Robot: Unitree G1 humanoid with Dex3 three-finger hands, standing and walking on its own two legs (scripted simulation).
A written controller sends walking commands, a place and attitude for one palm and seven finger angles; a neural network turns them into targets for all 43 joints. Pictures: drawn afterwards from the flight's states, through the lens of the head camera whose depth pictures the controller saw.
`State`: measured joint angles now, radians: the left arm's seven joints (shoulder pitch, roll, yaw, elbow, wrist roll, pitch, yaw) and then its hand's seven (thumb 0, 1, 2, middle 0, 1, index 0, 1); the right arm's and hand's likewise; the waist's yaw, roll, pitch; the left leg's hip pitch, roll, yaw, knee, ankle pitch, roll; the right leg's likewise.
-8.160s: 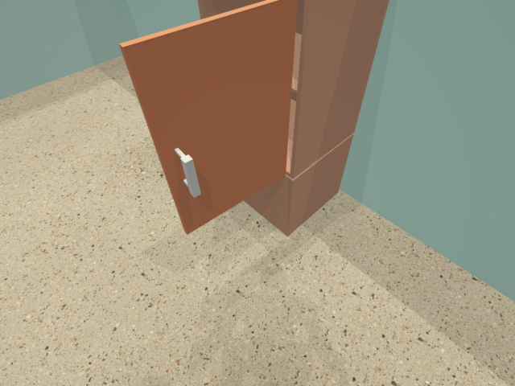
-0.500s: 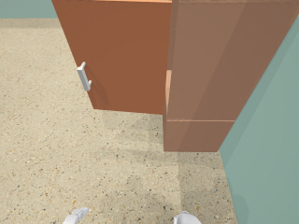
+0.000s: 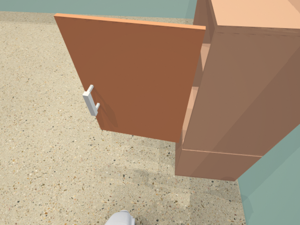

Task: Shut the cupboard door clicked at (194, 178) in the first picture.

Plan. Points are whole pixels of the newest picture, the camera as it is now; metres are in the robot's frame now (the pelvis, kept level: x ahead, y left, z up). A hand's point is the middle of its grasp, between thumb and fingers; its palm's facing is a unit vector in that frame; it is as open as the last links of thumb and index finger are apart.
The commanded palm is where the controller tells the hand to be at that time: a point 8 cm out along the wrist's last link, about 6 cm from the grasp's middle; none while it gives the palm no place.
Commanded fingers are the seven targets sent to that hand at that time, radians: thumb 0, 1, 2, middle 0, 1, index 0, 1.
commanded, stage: come to a stop and stand still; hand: left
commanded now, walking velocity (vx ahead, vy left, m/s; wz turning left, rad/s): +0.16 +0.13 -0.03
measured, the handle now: (92, 100) +0.55 +0.30 -0.08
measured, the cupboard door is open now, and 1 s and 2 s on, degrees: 85 85 85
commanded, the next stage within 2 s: look again from close up in 1.48 s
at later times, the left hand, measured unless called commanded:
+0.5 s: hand (75, 223) +0.13 +0.25 -0.18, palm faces -0.05 -0.97 -0.23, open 7.4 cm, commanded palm none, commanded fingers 0.00 0.90 0.90 -0.20 -0.30 -0.20 -0.30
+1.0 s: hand out of the picture +0.05 +0.13 -0.19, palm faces -0.02 -0.98 -0.19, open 7.2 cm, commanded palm none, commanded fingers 0.00 0.90 0.90 -0.20 -0.30 -0.20 -0.30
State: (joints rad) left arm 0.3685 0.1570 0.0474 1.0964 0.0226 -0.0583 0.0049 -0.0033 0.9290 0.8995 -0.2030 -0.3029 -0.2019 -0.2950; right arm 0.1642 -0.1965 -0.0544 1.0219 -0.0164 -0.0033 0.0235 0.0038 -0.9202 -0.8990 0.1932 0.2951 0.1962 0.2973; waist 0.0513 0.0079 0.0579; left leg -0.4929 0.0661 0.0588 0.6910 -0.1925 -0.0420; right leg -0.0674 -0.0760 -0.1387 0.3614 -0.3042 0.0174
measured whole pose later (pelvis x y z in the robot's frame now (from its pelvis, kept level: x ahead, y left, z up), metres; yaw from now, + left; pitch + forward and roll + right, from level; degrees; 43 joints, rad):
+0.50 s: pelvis +0.04 +0.05 +0.00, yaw -5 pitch +1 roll -3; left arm 0.17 0.26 0.09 0.96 0.02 0.08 0.01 0.00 0.91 0.90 -0.20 -0.30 -0.20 -0.29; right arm 0.17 -0.18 -0.04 1.02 -0.02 0.01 -0.05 0.00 -0.92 -0.90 0.20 0.30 0.21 0.30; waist -0.01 -0.02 0.07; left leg -0.33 0.09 0.15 0.45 -0.15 0.05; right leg -0.49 -0.03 0.03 1.14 -0.40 0.05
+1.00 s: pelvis +0.02 -0.04 -0.01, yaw -3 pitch +0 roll +0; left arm 0.24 0.17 0.01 1.09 0.00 0.01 0.03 0.01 0.94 0.90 -0.20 -0.30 -0.20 -0.30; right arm 0.25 -0.13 -0.02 1.13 -0.02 0.02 -0.04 0.01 -0.92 -0.90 0.20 0.30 0.20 0.30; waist 0.00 -0.02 0.04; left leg -0.23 0.03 0.04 0.51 -0.27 -0.02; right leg -0.13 0.00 -0.07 0.48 -0.34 -0.03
